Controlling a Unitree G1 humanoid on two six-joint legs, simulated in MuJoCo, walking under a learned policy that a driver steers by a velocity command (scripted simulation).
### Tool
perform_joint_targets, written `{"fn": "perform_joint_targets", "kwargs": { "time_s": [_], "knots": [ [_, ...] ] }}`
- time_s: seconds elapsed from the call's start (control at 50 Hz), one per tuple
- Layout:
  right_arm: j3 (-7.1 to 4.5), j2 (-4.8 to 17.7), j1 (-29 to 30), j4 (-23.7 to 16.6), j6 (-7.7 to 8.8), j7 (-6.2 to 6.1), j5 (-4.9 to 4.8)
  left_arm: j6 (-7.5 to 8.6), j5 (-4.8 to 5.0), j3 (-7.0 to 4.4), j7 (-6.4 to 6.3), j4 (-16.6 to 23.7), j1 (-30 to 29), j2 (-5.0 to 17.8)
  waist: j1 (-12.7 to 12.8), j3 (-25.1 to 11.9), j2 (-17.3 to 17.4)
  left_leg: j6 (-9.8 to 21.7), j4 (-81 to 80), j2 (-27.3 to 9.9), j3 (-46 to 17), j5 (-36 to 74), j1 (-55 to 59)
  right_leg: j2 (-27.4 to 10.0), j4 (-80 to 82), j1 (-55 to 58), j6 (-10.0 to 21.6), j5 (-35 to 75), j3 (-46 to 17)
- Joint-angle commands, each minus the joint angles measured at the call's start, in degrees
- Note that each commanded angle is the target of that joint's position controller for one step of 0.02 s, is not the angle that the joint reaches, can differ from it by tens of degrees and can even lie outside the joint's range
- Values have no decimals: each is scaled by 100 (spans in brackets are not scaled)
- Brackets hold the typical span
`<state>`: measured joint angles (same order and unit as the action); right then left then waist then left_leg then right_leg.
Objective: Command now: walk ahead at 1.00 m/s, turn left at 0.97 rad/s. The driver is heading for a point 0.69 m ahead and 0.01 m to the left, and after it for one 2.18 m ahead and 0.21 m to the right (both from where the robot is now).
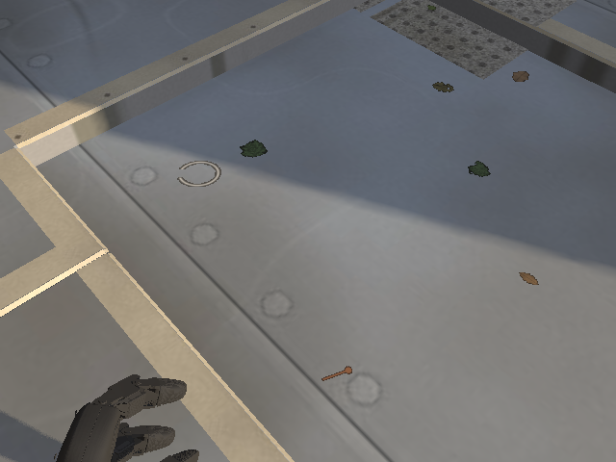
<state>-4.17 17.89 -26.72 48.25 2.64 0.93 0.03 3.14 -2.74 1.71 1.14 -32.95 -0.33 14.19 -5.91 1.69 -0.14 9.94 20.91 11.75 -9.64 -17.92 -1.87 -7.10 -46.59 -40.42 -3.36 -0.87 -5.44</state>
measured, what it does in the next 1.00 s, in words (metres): goes down, turning left: right foot 0.10 m lower, then left foot 0.10 m higher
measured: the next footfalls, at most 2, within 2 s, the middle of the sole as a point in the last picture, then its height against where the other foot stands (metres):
right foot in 0.18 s outside the picture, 0.10 m lower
left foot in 0.58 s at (255, 420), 0.10 m higher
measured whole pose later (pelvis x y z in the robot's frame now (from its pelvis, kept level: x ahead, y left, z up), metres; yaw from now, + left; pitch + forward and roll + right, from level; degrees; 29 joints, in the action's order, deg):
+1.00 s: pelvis +0.83 +0.07 -0.11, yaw +16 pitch -1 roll +0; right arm -2.6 14.0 -7.4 44.2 5.8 -2.4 2.1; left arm 0.1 -2.2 -4.8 1.2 -49.0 25.5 16.3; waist 4.4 3.0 0.7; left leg 2.0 99.4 0.8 0.6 -30.5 -25.1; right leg 7.0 -32.1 -19.7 7.1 -13.5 2.3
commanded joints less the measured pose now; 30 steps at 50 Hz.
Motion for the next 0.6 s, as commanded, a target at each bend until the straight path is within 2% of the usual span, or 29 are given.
{"fn": "perform_joint_targets", "kwargs": {
  "time_s": [0.02,0.04,0.06,0.08,0.1,0.12,0.14,0.16,0.18,0.2,0.22,0.24,0.26,0.28,0.3,0.32,0.34,0.36,0.38,0.4,0.44,0.46,0.48,0.5,0.52,0.54,0.56,0.58,0.6],
  "knots": [
    [-303,1031,231,-389,132,-33,-20,101,35,-257,-4,309,-120,776,158,-184,204,343,6,-981,-1183,2876,-819,459,491,1251,196,1480,203],
    [-325,1067,142,-383,109,-78,4,141,26,-277,-15,401,-328,882,24,-165,196,365,199,-1068,-1403,2825,-223,551,893,800,222,1207,153],
    [-341,1052,136,-413,85,-118,41,177,36,-255,-11,512,-548,847,-66,-73,268,312,339,-1109,-1606,2571,24,589,1348,718,223,978,89],
    [-353,1063,370,-505,81,-156,74,220,98,-252,-21,539,-499,830,28,-16,312,175,480,-1061,-1685,2397,-147,617,1823,1174,233,979,19],
    [-345,1025,682,-568,100,-184,125,256,187,-283,-58,445,-188,903,260,-40,355,-22,934,-990,-1686,2219,-232,509,2239,1766,227,1224,-208],
    [-345,1096,813,-560,104,-186,198,267,263,-356,-113,249,452,1052,573,-419,372,-71,1664,-875,-1687,2588,19,486,2399,2322,253,1375,-223],
    [-353,1124,964,-593,104,-191,224,276,317,-460,-176,-31,1366,1249,1015,-841,348,-115,2774,-739,-1651,2966,319,352,2672,2903,263,1751,-312],
    [-318,1049,1261,-705,82,-211,145,284,327,-547,-226,-446,2511,1323,1579,-1092,112,-211,4190,-583,-1319,2872,-21,248,3128,3950,183,2456,-120],
    [-218,591,1241,-778,60,-205,12,290,159,-667,-272,-831,3252,1484,1752,-1135,-523,-396,6028,-291,-901,840,-1495,-21,2674,5352,169,2117,-179],
    [0,-72,1556,-1059,87,-230,-17,294,-71,-565,-212,-860,3724,1293,1782,-986,-993,-312,7864,-179,-694,-2352,-3817,-581,1018,6490,-347,2302,-652],
    [225,-666,413,-1379,122,-367,-177,252,-316,-468,-73,-630,3389,1193,773,-1369,-2557,-319,9597,-394,9,-2779,-5089,-1594,274,6817,-539,4945,-1730],
    [178,-357,-350,-1242,144,-337,-169,201,-216,-674,-143,-422,2895,1505,509,-2552,-2588,-303,9748,-672,338,-1823,-5595,-2169,1790,7055,543,987,-3761],
    [166,-37,455,-1061,6,-286,116,198,-209,-572,-221,-365,2333,961,590,-1562,-1130,-387,9711,-905,629,-810,-5894,-1835,2941,5691,995,-2648,-3797],
    [131,185,1346,-1248,-109,-167,274,215,-174,-467,-203,-440,2113,678,693,-584,-291,-437,9655,-1089,772,-461,-5900,-1447,3324,4578,898,-3334,-3044],
    [174,133,1718,-1501,-177,-58,311,322,-139,-466,-192,-661,2236,834,636,-156,-187,-463,9777,-1227,737,-344,-6023,-1569,3178,3908,919,-1777,-2713],
    [256,-101,2035,-1597,-260,9,347,421,-19,-375,-153,-997,2599,579,569,255,294,-381,9570,-1424,545,-313,-5881,-1323,2858,3213,627,-5,-1777],
    [336,-315,2030,-1772,-349,69,274,467,46,-346,-94,-1152,2578,574,306,158,-8,-379,9223,-1424,526,-254,-5593,-1241,3005,2660,404,-80,-1201],
    [372,-356,2159,-1892,-407,81,205,502,65,-350,-34,-1208,2425,579,185,126,-217,-359,8877,-1425,638,-27,-5338,-997,3248,2325,169,-68,-652],
    [411,-396,2483,-2059,-431,76,200,532,47,-315,-15,-1300,2490,519,227,207,-424,-313,8592,-1287,676,155,-5288,-780,3372,2111,105,387,-304],
    [467,-503,2769,-2151,-450,49,202,519,34,-280,-9,-1413,2666,436,304,286,-448,-273,8555,-1142,799,154,-5526,-581,3333,2187,105,729,-6],
    [562,-571,3122,-2269,-368,48,191,477,72,-241,-53,-1507,2949,398,400,458,-218,-196,7402,-976,1061,287,-5507,-273,3584,2360,87,1592,515],
    [625,-643,3203,-2219,-323,41,177,413,89,-219,-101,-1593,3069,344,451,385,11,-133,6953,-923,1244,278,-5271,-92,3636,2516,112,2274,883],
    [708,-763,3181,-2288,-255,57,165,393,60,-234,-140,-1649,3337,524,449,381,-185,-28,6336,-988,1517,15,-5062,-291,3572,2813,164,3460,913],
    [699,-745,2991,-2152,-219,51,242,369,57,-237,-186,-1743,3554,591,389,99,-232,181,6438,-822,1866,-215,-4698,-432,3201,3329,159,5743,1142],
    [718,-750,2847,-2093,-186,38,211,333,82,-265,-248,-1745,3561,727,247,-103,-361,339,5933,-776,2042,-483,-4118,-553,2927,3454,189,7167,1394],
    [700,-721,2671,-1987,-140,11,187,328,120,-270,-360,-1773,3489,685,52,-356,-472,472,5417,-827,1683,80,-3612,-683,2599,3747,153,7368,1333],
    [694,-528,2464,-1910,-82,8,114,291,148,-272,-434,-1747,3265,772,-145,-541,-433,455,4060,-834,1214,397,-2738,-745,2172,3763,277,6753,1183],
    [577,-283,2011,-1606,-96,-35,123,218,163,-350,-438,-1779,3273,1014,-311,-686,-645,411,3686,-649,1143,30,-1806,-825,1304,3635,432,7236,1004],
    [402,104,1150,-1401,-82,-105,178,157,195,-473,-372,-1707,3103,1272,-732,-793,-513,572,3027,-714,751,-599,-431,-835,-209,2728,526,7118,748]
  ]
}}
